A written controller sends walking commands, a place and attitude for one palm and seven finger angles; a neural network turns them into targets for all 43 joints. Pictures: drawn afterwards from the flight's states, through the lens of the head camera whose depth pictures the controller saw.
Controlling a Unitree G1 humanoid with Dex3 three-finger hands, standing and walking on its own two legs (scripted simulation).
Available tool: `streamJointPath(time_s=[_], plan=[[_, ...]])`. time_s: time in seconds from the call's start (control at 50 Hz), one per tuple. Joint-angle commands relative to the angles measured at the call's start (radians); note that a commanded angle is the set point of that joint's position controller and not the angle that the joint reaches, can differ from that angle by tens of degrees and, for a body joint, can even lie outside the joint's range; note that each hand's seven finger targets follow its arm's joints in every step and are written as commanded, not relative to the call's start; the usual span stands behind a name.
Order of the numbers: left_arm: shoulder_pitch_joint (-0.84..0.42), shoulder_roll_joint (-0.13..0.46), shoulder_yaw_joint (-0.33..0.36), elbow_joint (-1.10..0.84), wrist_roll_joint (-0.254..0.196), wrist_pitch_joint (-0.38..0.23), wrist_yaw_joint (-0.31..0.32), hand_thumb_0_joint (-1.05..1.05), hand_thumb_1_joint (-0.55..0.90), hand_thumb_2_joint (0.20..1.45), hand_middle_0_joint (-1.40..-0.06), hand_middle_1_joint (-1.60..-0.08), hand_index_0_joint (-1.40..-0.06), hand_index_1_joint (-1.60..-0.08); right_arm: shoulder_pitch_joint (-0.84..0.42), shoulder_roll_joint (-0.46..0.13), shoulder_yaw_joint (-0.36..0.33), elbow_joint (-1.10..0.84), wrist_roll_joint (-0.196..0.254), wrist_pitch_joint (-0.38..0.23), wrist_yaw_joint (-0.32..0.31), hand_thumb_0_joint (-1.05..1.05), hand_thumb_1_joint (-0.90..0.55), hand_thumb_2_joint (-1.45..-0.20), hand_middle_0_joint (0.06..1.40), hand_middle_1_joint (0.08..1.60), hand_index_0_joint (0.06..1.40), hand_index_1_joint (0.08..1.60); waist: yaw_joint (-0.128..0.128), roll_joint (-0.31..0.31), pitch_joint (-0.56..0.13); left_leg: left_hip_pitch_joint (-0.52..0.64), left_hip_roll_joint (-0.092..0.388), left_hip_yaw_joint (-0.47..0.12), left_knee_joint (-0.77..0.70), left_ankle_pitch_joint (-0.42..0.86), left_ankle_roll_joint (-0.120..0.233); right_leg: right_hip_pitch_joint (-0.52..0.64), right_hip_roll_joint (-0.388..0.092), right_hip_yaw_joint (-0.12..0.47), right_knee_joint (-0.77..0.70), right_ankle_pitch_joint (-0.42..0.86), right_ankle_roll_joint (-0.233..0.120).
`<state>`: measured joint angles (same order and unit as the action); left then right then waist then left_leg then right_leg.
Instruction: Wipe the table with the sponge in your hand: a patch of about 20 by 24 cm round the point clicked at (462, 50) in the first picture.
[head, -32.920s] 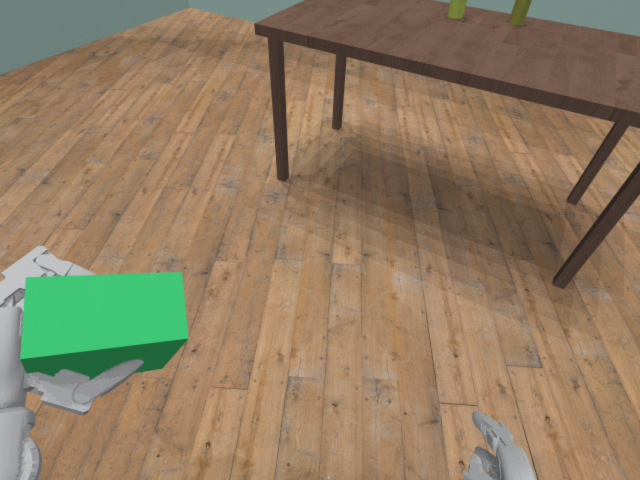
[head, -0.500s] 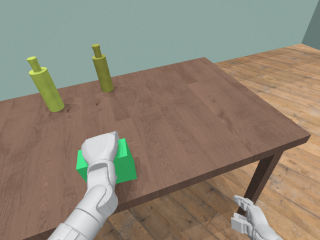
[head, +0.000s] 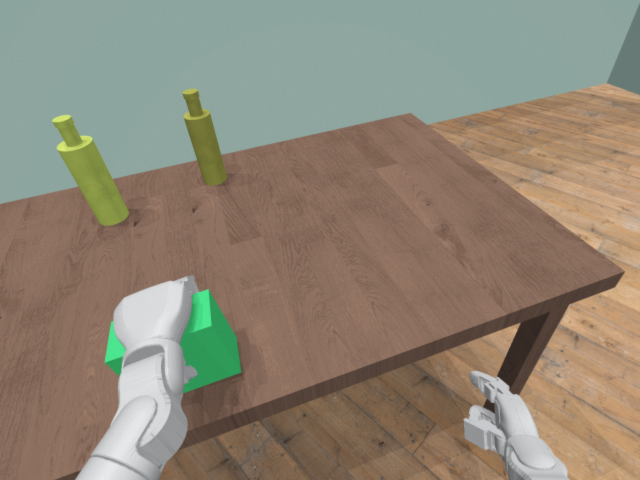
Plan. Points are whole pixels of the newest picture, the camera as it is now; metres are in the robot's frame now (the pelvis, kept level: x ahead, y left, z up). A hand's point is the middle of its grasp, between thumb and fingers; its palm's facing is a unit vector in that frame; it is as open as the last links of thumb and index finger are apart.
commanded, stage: wipe forward along the middle lane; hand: left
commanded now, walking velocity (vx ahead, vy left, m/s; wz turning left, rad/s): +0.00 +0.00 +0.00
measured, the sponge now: (184, 355) +0.27 +0.23 +0.02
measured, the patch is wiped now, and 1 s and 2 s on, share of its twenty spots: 1.00 1.00 1.00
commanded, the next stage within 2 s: slide back across to the first lane in 1.72 s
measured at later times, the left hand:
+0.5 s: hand (155, 328) +0.28 +0.27 +0.06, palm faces -0.02 -0.07 -1.00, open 10.0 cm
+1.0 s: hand (157, 299) +0.33 +0.29 +0.06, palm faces -0.06 -0.02 -1.00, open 9.9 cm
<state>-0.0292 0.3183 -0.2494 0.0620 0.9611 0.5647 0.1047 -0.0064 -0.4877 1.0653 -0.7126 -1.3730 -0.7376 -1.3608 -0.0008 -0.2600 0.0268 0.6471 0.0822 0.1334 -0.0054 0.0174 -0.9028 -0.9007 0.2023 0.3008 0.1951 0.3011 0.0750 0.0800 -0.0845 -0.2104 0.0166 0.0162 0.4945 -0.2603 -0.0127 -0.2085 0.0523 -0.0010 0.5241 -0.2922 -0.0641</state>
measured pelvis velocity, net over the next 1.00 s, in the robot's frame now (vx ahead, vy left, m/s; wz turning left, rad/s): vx -0.02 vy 0.00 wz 0.04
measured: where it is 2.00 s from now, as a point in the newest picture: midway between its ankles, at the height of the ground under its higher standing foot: outside the picture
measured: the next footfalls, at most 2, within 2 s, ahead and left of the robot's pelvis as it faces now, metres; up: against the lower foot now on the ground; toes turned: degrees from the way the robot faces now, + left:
none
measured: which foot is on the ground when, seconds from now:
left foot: down 0.00-1.00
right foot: down 0.00-1.00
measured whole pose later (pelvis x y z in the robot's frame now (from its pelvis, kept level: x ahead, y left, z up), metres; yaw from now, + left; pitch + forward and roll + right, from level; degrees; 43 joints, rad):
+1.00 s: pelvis -0.02 +0.00 -0.01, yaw +2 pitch +5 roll +0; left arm -0.49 0.40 -0.13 0.69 0.99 0.35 0.13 0.00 -0.52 1.07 -0.75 -1.36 -0.77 -1.34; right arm 0.16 -0.27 0.01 0.70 0.09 0.11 -0.07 0.02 -0.90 -0.90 0.20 0.30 0.20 0.30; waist 0.02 0.06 -0.11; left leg -0.42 0.01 -0.03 0.57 -0.24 0.00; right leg -0.39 0.05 -0.04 0.57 -0.27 -0.06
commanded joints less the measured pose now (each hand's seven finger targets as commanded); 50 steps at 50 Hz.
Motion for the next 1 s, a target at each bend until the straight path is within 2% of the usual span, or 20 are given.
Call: streamJointPath(time_s=[0.0, 0.06, 0.08, 0.14, 0.16, 0.24, 0.26, 0.4, 0.54, 0.56, 0.64, 0.66, 0.7, 0.76, 0.8, 0.86, 0.88, 0.94, 0.96, 0.98], plan=[[-0.097, 0.152, 0.109, -0.096, 0.016, -0.012, -0.004, 0.000, 0.100, 1.300, -1.200, -1.600, -1.200, -1.600, -0.220, -0.096, -0.028, -0.180, -0.002, -0.059, -0.007, 0.000, -0.900, -0.900, 0.200, 0.300, 0.200, 0.300, 0.020, -0.136, -0.098, 0.022, -0.057, -0.015, -0.023, 0.204, 0.055, 0.043, -0.020, 0.085, -0.107, 0.306, 0.005], [-0.047, 0.227, 0.188, -0.112, 0.011, -0.029, 0.003, 0.000, 0.100, 1.300, -1.200, -1.600, -1.200, -1.600, -0.210, -0.109, -0.035, -0.173, -0.008, -0.066, -0.011, 0.000, -0.900, -0.900, 0.200, 0.300, 0.200, 0.300, 0.035, -0.117, -0.113, 0.031, -0.059, -0.019, -0.019, 0.214, 0.054, 0.060, -0.019, 0.103, -0.106, 0.328, 0.000], [-0.046, 0.169, 0.140, -0.134, 0.005, -0.032, 0.001, 0.000, 0.100, 1.300, -1.200, -1.600, -1.200, -1.600, -0.217, -0.097, -0.033, -0.187, -0.007, -0.067, -0.012, 0.000, -0.900, -0.900, 0.200, 0.300, 0.200, 0.300, 0.029, -0.120, -0.116, 0.023, -0.060, -0.009, -0.021, 0.211, 0.057, 0.065, -0.025, 0.085, -0.103, 0.330, 0.008], [-0.130, 0.148, 0.107, -0.070, 0.014, -0.027, -0.001, 0.000, 0.100, 1.300, -1.200, -1.600, -1.200, -1.600, -0.203, -0.105, -0.033, -0.168, -0.006, -0.072, -0.024, 0.000, -0.900, -0.900, 0.200, 0.300, 0.200, 0.300, 0.005, -0.139, -0.066, 0.015, -0.058, -0.011, -0.025, 0.167, 0.058, 0.004, -0.021, 0.088, -0.130, 0.257, 0.009], [-0.150, 0.198, 0.149, -0.056, 0.018, -0.027, 0.001, 0.000, 0.100, 1.300, -1.200, -1.600, -1.200, -1.600, -0.193, -0.112, -0.037, -0.160, -0.008, -0.074, -0.029, 0.000, -0.900, -0.900, 0.200, 0.300, 0.200, 0.300, 0.008, -0.136, -0.061, 0.019, -0.057, -0.017, -0.025, 0.153, 0.058, -0.006, -0.017, 0.103, -0.138, 0.230, 0.004], [-0.240, 0.177, 0.121, 0.027, 0.021, -0.045, -0.009, 0.000, 0.100, 1.300, -1.200, -1.600, -1.200, -1.600, -0.175, -0.113, -0.034, -0.149, -0.005, -0.081, -0.047, 0.000, -0.900, -0.900, 0.200, 0.300, 0.200, 0.300, -0.003, -0.137, -0.082, 0.005, -0.060, -0.013, -0.025, 0.134, 0.061, -0.012, -0.022, 0.077, -0.133, 0.211, 0.009], [-0.264, 0.214, 0.153, 0.046, 0.025, -0.053, -0.008, 0.000, 0.100, 1.300, -1.200, -1.600, -1.200, -1.600, -0.160, -0.120, -0.037, -0.139, -0.007, -0.081, -0.051, 0.000, -0.900, -0.900, 0.200, 0.300, 0.200, 0.300, -0.004, -0.130, -0.087, 0.005, -0.057, -0.017, -0.031, 0.122, 0.059, -0.017, -0.019, 0.083, -0.135, 0.191, 0.005], [-0.328, 0.142, 0.105, 0.168, 0.021, -0.112, -0.007, 0.000, 0.100, 1.300, -1.200, -1.600, -1.200, -1.600, -0.110, -0.117, -0.043, -0.141, -0.002, -0.090, -0.055, 0.000, -0.900, -0.900, 0.200, 0.300, 0.200, 0.300, -0.017, -0.163, -0.110, -0.033, -0.056, -0.019, -0.017, 0.107, 0.060, -0.034, -0.021, 0.050, -0.119, 0.193, 0.008], [-0.445, 0.168, 0.116, 0.295, 0.037, -0.139, 0.007, 0.000, 0.100, 1.300, -1.200, -1.600, -1.200, -1.600, -0.072, -0.127, -0.048, -0.122, 0.002, -0.080, -0.061, 0.000, -0.900, -0.900, 0.200, 0.300, 0.200, 0.300, -0.030, -0.157, -0.096, -0.073, -0.056, -0.016, -0.011, 0.058, 0.058, -0.082, -0.022, 0.043, -0.120, 0.118, 0.009], [-0.453, 0.207, 0.153, 0.312, 0.040, -0.144, 0.012, 0.000, 0.100, 1.300, -1.200, -1.600, -1.200, -1.600, -0.062, -0.135, -0.052, -0.116, 0.000, -0.080, -0.062, 0.000, -0.900, -0.900, 0.200, 0.300, 0.200, 0.300, -0.026, -0.170, -0.101, -0.078, -0.056, -0.024, -0.013, 0.052, 0.058, -0.083, -0.019, 0.054, -0.121, 0.110, 0.004], [-0.485, 0.163, 0.114, 0.386, 0.038, -0.156, 0.016, 0.000, 0.100, 1.300, -1.200, -1.600, -1.200, -1.600, -0.045, -0.131, -0.052, -0.116, 0.006, -0.076, -0.063, 0.000, -0.900, -0.900, 0.200, 0.300, 0.200, 0.300, -0.037, -0.172, -0.101, -0.105, -0.058, -0.017, 0.002, 0.041, 0.058, -0.100, -0.023, 0.044, -0.115, 0.104, 0.010], [-0.490, 0.212, 0.157, 0.393, 0.041, -0.160, 0.021, 0.000, 0.100, 1.300, -1.200, -1.600, -1.200, -1.600, -0.037, -0.138, -0.054, -0.112, 0.005, -0.073, -0.062, 0.000, -0.900, -0.900, 0.200, 0.300, 0.200, 0.300, -0.029, -0.153, -0.116, -0.106, -0.054, -0.025, -0.004, 0.036, 0.055, -0.100, -0.020, 0.050, -0.112, 0.091, 0.003], [-0.548, 0.161, 0.104, 0.416, 0.040, -0.167, 0.023, 0.000, 0.100, 1.300, -1.200, -1.600, -1.200, -1.600, -0.030, -0.131, -0.052, -0.116, 0.010, -0.072, -0.062, 0.000, -0.900, -0.900, 0.200, 0.300, 0.200, 0.300, -0.049, -0.158, -0.102, -0.116, -0.054, -0.019, 0.002, 0.020, 0.056, -0.123, -0.023, 0.032, -0.111, 0.069, 0.010], [-0.576, 0.232, 0.164, 0.468, 0.043, -0.175, 0.033, 0.000, 0.100, 1.300, -1.200, -1.600, -1.200, -1.600, -0.016, -0.137, -0.054, -0.109, 0.008, -0.069, -0.067, 0.000, -0.900, -0.900, 0.200, 0.300, 0.200, 0.300, -0.038, -0.158, -0.117, -0.136, -0.054, -0.028, -0.002, 0.000, 0.056, -0.125, -0.022, 0.045, -0.117, 0.026, 0.007], [-0.644, 0.206, 0.128, 0.497, 0.043, -0.188, 0.038, 0.000, 0.100, 1.300, -1.200, -1.600, -1.200, -1.600, 0.000, -0.134, -0.055, -0.103, 0.011, -0.070, -0.070, 0.000, -0.900, -0.900, 0.200, 0.300, 0.200, 0.300, -0.064, -0.158, -0.107, -0.140, -0.055, -0.018, 0.014, -0.012, 0.059, -0.142, -0.028, 0.038, -0.116, 0.022, 0.015], [-0.643, 0.281, 0.195, 0.543, 0.046, -0.200, 0.043, 0.000, 0.100, 1.300, -1.200, -1.600, -1.200, -1.600, 0.015, -0.143, -0.057, -0.099, 0.008, -0.065, -0.072, 0.000, -0.900, -0.900, 0.200, 0.300, 0.200, 0.300, -0.047, -0.163, -0.145, -0.162, -0.054, -0.025, 0.013, 0.003, 0.057, -0.116, -0.027, 0.050, -0.110, 0.049, 0.011], [-0.674, 0.237, 0.145, 0.541, 0.045, -0.205, 0.042, 0.000, 0.100, 1.300, -1.200, -1.600, -1.200, -1.600, 0.022, -0.137, -0.055, -0.105, 0.008, -0.064, -0.073, 0.000, -0.900, -0.900, 0.200, 0.300, 0.200, 0.300, -0.065, -0.153, -0.146, -0.163, -0.057, -0.017, 0.018, -0.001, 0.060, -0.117, -0.031, 0.038, -0.106, 0.046, 0.019], [-0.745, 0.268, 0.151, 0.606, 0.058, -0.216, 0.043, 0.000, 0.100, 1.300, -1.200, -1.600, -1.200, -1.600, 0.044, -0.142, -0.055, -0.093, 0.009, -0.063, -0.072, 0.000, -0.900, -0.900, 0.200, 0.300, 0.200, 0.300, -0.078, -0.151, -0.122, -0.177, -0.054, -0.021, 0.021, -0.022, 0.060, -0.152, -0.031, 0.038, -0.111, 0.011, 0.019], [-0.744, 0.322, 0.200, 0.620, 0.056, -0.220, 0.044, 0.000, 0.100, 1.300, -1.200, -1.600, -1.200, -1.600, 0.047, -0.145, -0.054, -0.092, 0.007, -0.062, -0.075, 0.000, -0.900, -0.900, 0.200, 0.300, 0.200, 0.300, -0.064, -0.135, -0.131, -0.188, -0.054, -0.027, 0.014, -0.023, 0.059, -0.142, -0.029, 0.049, -0.116, 0.005, 0.014], [-0.784, 0.303, 0.170, 0.627, 0.060, -0.230, 0.044, 0.000, 0.100, 1.300, -1.200, -1.600, -1.200, -1.600, 0.059, -0.143, -0.056, -0.088, 0.007, -0.063, -0.075, 0.000, -0.900, -0.900, 0.200, 0.300, 0.200, 0.300, -0.084, -0.137, -0.146, -0.186, -0.054, -0.019, 0.028, -0.019, 0.063, -0.139, -0.033, 0.044, -0.109, 0.017, 0.021]])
